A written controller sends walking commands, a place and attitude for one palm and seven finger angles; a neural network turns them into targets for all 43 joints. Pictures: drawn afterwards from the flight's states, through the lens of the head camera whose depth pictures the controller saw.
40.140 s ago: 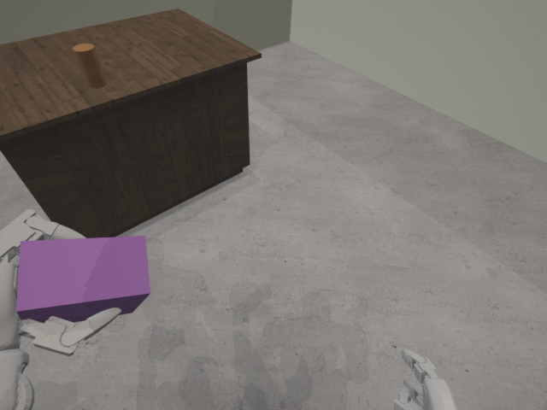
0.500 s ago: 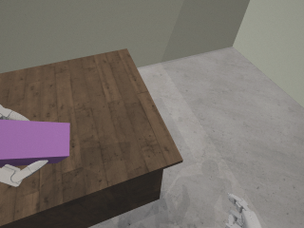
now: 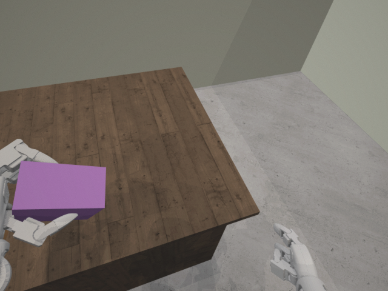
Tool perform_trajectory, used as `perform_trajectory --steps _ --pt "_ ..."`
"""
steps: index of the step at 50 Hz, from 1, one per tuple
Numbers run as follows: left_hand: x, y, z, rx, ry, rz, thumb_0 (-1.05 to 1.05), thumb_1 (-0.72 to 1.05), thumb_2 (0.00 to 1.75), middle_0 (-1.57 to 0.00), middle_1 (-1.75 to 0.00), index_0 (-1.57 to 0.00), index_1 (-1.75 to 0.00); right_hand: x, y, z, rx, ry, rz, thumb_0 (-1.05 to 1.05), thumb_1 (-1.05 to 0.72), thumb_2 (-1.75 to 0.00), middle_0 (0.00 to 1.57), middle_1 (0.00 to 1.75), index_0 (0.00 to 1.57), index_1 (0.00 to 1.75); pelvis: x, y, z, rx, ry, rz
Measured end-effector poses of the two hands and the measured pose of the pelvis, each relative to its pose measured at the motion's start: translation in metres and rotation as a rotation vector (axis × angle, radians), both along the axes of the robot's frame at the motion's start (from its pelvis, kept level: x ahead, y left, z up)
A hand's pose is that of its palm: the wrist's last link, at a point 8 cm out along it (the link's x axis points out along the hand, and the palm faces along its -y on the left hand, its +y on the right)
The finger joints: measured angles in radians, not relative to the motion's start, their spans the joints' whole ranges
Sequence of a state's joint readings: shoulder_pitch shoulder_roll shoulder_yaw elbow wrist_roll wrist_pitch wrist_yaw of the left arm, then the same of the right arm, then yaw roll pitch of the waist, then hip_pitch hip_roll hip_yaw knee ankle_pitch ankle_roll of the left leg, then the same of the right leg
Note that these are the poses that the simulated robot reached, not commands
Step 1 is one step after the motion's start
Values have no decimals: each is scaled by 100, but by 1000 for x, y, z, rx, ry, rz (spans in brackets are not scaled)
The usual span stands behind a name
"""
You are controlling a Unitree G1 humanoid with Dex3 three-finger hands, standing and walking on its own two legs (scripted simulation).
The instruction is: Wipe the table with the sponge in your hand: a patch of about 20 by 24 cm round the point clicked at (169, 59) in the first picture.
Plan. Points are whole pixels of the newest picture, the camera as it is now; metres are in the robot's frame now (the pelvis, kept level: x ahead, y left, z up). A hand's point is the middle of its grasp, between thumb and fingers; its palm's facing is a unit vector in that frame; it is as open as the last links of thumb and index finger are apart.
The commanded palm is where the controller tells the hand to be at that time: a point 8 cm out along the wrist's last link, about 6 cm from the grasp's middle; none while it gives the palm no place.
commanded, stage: come to a stop and stand still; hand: left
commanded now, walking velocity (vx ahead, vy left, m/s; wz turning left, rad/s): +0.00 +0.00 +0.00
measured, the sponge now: (71, 194) +0.23 +0.23 +0.12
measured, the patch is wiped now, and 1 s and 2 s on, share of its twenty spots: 0.00 0.00 0.00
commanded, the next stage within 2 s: look again from close up in 0.46 s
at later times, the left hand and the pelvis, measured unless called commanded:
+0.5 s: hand (24, 208) +0.19 +0.27 +0.15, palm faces +0.34 -0.84 -0.43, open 10.2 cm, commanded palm +0.14 +0.30 +0.17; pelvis -0.03 +0.02 +0.00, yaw +0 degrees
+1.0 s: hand (45, 212) +0.19 +0.24 +0.15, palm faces +0.32 -0.86 -0.40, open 10.2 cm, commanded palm +0.14 +0.28 +0.17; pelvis -0.02 +0.00 +0.00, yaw +0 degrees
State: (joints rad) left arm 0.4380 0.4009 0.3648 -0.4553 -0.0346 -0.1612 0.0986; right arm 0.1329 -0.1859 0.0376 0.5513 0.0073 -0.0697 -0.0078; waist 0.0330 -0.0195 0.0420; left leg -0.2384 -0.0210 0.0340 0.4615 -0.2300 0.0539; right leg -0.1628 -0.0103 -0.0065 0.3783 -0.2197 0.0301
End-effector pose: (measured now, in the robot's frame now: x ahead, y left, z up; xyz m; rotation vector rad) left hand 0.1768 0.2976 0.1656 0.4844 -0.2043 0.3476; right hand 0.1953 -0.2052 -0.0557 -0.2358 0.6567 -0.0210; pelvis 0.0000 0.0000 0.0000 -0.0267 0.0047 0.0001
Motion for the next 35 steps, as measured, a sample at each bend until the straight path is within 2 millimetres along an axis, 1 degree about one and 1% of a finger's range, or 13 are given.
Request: perform_trajectory --steps 3,6,8,12,15,17,22,27,30,35 --pt "-4 10 -13 -38 30 19 -1 -52 104 -71 -133 -74 -133 -13 7 -3 -15 38 6 1 -90 -90 21 30 21 30 -4 5 0 -2 -2 4" --pt "-8 12 -16 -57 18 13 -1 -52 104 -71 -133 -74 -133 -26 10 -7 -35 69 13 1 -90 -90 21 30 21 30 -9 10 -1 -6 -6 7" --pt "-10 10 -12 -56 -7 -7 -1 -52 104 -71 -133 -74 -133 -33 12 -8 -42 79 13 1 -90 -90 21 30 21 30 -12 13 -1 -9 -7 11" --pt "-13 9 2 -9 -59 -54 -1 -52 104 -71 -133 -74 -133 -45 14 -10 -43 84 0 1 -90 -90 21 30 21 30 -18 19 -2 -12 -7 9" --pt "-16 13 10 33 -74 -68 -1 -52 104 -71 -133 -74 -133 -51 14 -11 -35 79 -17 1 -90 -90 21 30 21 30 -20 22 -2 -11 -5 4" --pt "-17 16 11 47 -69 -66 -1 -52 104 -71 -133 -74 -133 -54 14 -12 -28 75 -29 1 -90 -90 21 30 21 30 -22 24 -2 -9 -4 1" --pt "-21 19 4 36 -30 -50 -1 -52 104 -71 -133 -74 -133 -61 12 -13 -18 69 -46 1 -90 -90 21 30 21 30 -25 24 -2 -5 -3 -5" --pt "-24 11 -5 1 -9 -56 -1 -52 104 -71 -133 -74 -133 -63 7 -12 -26 62 -45 1 -90 -90 21 30 21 30 -26 20 -2 -3 -6 -3" --pt "-25 5 -4 -1 -16 -67 -1 -52 104 -71 -133 -74 -133 -61 3 -10 -33 52 -42 1 -90 -90 21 30 21 30 -27 17 -2 -4 -9 0" --pt "-27 -2 5 19 -41 -77 -1 -52 104 -71 -133 -74 -133 -57 -5 -6 -35 28 -41 1 -90 -90 21 30 21 30 -27 11 -1 -7 -9 4"
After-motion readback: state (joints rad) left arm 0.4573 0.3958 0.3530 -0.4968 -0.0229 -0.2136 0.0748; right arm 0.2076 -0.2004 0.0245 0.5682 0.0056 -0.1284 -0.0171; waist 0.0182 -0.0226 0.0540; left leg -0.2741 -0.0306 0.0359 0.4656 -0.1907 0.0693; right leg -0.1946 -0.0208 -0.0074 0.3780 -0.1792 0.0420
